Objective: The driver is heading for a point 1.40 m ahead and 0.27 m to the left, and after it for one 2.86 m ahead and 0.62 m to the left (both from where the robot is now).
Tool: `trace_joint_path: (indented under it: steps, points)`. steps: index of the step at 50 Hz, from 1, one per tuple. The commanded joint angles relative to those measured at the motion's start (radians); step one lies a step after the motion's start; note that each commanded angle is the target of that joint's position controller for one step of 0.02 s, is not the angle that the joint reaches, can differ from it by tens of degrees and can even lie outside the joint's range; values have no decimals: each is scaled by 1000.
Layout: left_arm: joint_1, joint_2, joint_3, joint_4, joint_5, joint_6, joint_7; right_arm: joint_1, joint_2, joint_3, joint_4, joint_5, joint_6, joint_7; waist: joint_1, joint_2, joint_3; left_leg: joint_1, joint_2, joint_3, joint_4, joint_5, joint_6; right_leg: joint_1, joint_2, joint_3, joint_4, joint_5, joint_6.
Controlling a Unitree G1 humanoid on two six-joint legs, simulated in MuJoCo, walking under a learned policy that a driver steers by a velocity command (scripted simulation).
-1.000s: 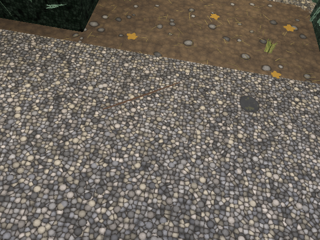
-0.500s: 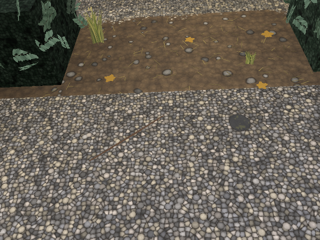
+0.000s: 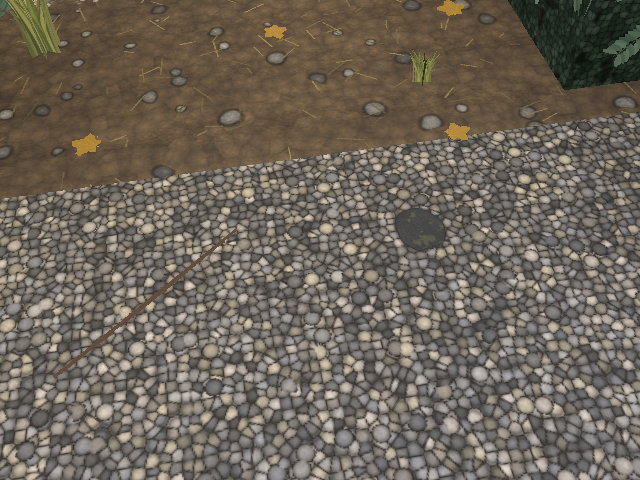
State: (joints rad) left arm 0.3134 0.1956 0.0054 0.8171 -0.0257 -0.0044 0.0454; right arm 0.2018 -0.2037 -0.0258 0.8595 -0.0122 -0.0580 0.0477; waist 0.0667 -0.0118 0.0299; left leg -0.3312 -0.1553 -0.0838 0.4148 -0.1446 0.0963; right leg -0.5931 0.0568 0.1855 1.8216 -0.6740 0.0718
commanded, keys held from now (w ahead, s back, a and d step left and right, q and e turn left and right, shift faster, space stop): w+q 0.68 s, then w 0.04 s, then w+e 0.28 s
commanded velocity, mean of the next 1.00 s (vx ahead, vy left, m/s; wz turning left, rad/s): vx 0.41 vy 0.00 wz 0.31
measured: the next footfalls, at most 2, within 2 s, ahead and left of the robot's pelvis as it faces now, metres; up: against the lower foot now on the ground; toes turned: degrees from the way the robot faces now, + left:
right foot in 0.34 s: +0.24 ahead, -0.10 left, +0.00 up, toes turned +18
left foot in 0.82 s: +0.41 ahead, +0.25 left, +0.00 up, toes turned +26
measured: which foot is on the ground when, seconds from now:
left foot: down 0.00-0.34, up 0.36-0.80, down 0.82-1.00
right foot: up 0.00-0.32, down 0.34-0.84, up 0.86-1.00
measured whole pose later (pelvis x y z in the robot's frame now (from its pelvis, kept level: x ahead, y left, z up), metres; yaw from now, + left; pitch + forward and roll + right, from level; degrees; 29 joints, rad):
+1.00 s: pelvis +0.39 +0.13 +0.00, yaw +22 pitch +2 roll +1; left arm 0.33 0.30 0.06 0.86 -0.04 -0.07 0.00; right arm 0.18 -0.23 -0.04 0.70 -0.01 -0.07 0.02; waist 0.02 -0.03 0.04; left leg -0.27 -0.02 0.08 0.43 -0.19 0.04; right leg -0.47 -0.08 0.06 1.16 -0.36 -0.01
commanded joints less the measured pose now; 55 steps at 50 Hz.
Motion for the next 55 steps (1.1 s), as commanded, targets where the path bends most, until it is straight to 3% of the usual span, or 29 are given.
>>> trace_joint_path:
  steps: [1, 2, 3, 5, 6, 9, 12, 15, 16, 17, 18, 19, 20, 21, 23, 25, 29, 34, 37, 39, 41, 42, 43, 44, 45, 47, 49, 51, 55]
  points:
    - [82, 186, 52, -76, 48, -20, 15, -55, -148, -21, -115, 11, -36, -19, 23, -115, -154, 131, 436, -409, -41, 810, 212, -125, -134, -26, -241, 287, -5]
    - [21, 162, 54, -119, 58, -41, 22, -25, -190, -35, -96, 34, -32, -37, 20, -57, -70, 40, 322, -316, -58, 713, 155, -93, -138, -40, -566, 421, 9]
    - [-82, 112, 46, -153, 75, -60, 24, 54, -163, -31, -75, 36, -27, -54, -39, 17, -79, 25, 235, -258, -72, 711, 120, -18, -108, -78, -750, 491, 24]
    - [-187, 27, 32, -199, 53, -70, 21, 145, -159, -30, -38, 34, -6, -78, -73, 137, -128, 62, 192, -253, -79, 665, 85, 95, -44, -99, -970, 548, 39]
    - [-181, 19, 33, -206, 39, -63, 15, 157, -169, -34, -38, 36, 4, -83, -64, 170, -156, 108, 209, -283, -80, 604, 81, 110, -33, -82, -1019, 570, 40]
    - [-286, 65, 46, -231, 30, -49, -1, 200, -168, -48, -52, 53, 24, -87, -101, 131, -105, 199, 258, -402, -103, 288, 66, 39, -30, -46, -1153, 593, 17]
    - [-386, 86, 55, -265, 26, -75, -23, 254, -165, -55, -51, 40, 30, -92, -129, 125, -48, 229, 280, -480, -131, 71, 89, 56, -28, -27, -1243, 556, -14]
    - [-330, 117, 72, -253, 21, -109, -26, 230, -169, -61, -75, 44, 36, -87, -86, 114, -43, 152, 240, -491, -91, 37, 105, 291, -15, -66, -1388, 525, -55]
    - [-254, 138, 84, -230, 23, -111, -22, 208, -163, -60, -89, 45, 35, -85, -47, 95, -65, 60, 200, -463, -31, 23, 82, 456, -46, -70, -1415, 538, -82]
    - [-140, 175, 99, -215, 28, -107, -15, 188, -140, -51, -108, 34, 29, -81, 5, 48, -126, -75, 146, -391, 109, -44, 43, 670, -141, 2, -1394, 545, -141]
    - [-39, 238, 117, -190, 41, -94, -12, 265, -89, -35, -121, 47, 23, -83, -1, -169, -223, -275, 28, -219, 347, -316, -19, 893, -328, 246, -1422, 536, -278]
    - [44, 224, 122, -163, 32, -86, -17, 253, -145, -42, -143, 49, 20, -85, 21, -230, -209, -420, 47, -165, 534, -497, -47, 899, -462, 485, -1490, 410, -353]
    - [3, 183, 112, -162, 16, -91, -23, 214, -202, -62, -142, 44, 22, -82, 1, -141, -87, -480, 112, -143, 625, -426, -71, 792, -453, 441, -1513, 374, -335]
    - [-51, 148, 101, -171, 17, -93, -29, 177, -207, -68, -139, 33, 32, -82, -18, -85, -23, -470, 149, -115, 664, -340, -90, 698, -402, 340, -1533, 409, -303]
    - [-115, 111, 88, -168, 21, -96, -39, 160, -179, -69, -147, 25, 45, -77, -58, -84, 20, -430, 198, -81, 670, -225, -106, 562, -336, 191, -1591, 495, -255]
    - [-124, 129, 92, -154, 34, -103, -46, 135, -142, -62, -164, 23, 45, -64, -64, -110, 16, -388, 209, -39, 687, -124, -118, 483, -290, 72, -1637, 588, -244]
    - [-73, 172, 100, -98, 35, -107, -41, 35, -113, -51, -215, 18, 33, -50, -47, -74, 1, -407, 222, -22, 569, 20, -123, 494, -281, -78, -1642, 833, -246]
    - [-11, 222, 103, -50, 14, -98, -31, -133, -98, -35, -282, 26, 22, -21, 3, -58, 18, -341, 219, 38, 333, 171, -102, 520, -273, -200, -1629, 811, -219]
    - [71, 241, 102, -4, 0, -87, -40, -218, -92, -27, -326, 29, 15, -5, 17, -48, 37, -304, 192, 71, 249, 58, -70, 571, -314, -181, -1600, 822, -226]
    - [82, 266, 101, 16, -12, -75, -47, -220, -115, -33, -341, 29, 7, 1, -17, -74, 40, -227, 160, 110, 183, -65, -30, 601, -331, -162, -1538, 984, -229]
    - [71, 281, 92, 32, -17, -68, -46, 3, -194, -73, -279, 26, -2, -7, -157, -81, -87, 149, 103, 150, 59, 26, 30, 541, -281, -202, -1282, 1275, -196]
    - [64, 259, 77, 13, 1, -77, -46, 189, -272, -101, -238, 15, 2, -23, -238, -38, -231, 505, 245, -2, 116, 124, 85, 316, -239, -217, -1015, 1061, -157]
    - [188, 116, 28, -12, 15, -95, -62, 249, -367, -116, -224, 6, 4, -30, -177, 233, -432, 830, 574, -513, 51, 27, 258, -46, -72, -205, -638, 192, -96]
    - [137, 233, 63, 21, -16, -111, -63, 283, -274, -94, -222, 2, 3, -32, -237, 146, -474, 780, 580, -599, -28, 14, 254, -84, -57, -15, -521, 76, -102]
    - [44, 273, 79, -26, -39, -112, -62, 210, -241, -77, -208, 4, 0, -32, -213, 148, -282, 647, 536, -389, -48, 91, 199, -158, -101, -43, -506, 143, -103]
    - [-16, 229, 75, -37, -9, -98, -48, 78, -169, -58, -202, 10, -10, -30, -140, 99, -121, 404, 447, -191, -112, 189, 138, -116, -171, -91, -618, 278, -88]
    - [35, 184, 74, -22, -11, -69, -45, 22, -131, -53, -195, 3, -29, -27, -83, 120, -79, 264, 411, -96, -199, 190, 124, -9, -191, -88, -643, 364, -77]
    - [40, 144, 68, -27, -10, -46, -41, 4, -136, -59, -169, 6, -50, -27, -56, 98, -34, 204, 415, -23, -257, 224, 128, -15, -195, -83, -672, 404, -62]
    - [-54, 131, 64, -74, 1, -40, -43, 10, -160, -68, -120, -1, -57, -40, -62, 80, 25, 202, 395, 114, -295, 248, 103, -78, -191, -75, -861, 594, -55]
